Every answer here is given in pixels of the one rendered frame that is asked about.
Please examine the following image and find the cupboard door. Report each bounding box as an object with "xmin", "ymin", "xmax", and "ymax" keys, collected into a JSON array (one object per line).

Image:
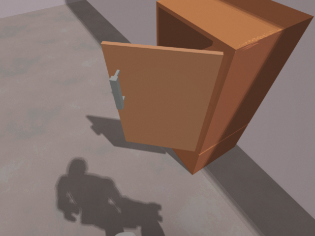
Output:
[{"xmin": 101, "ymin": 41, "xmax": 223, "ymax": 151}]

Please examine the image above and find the handle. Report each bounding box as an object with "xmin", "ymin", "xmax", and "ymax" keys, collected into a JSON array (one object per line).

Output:
[{"xmin": 109, "ymin": 70, "xmax": 125, "ymax": 110}]

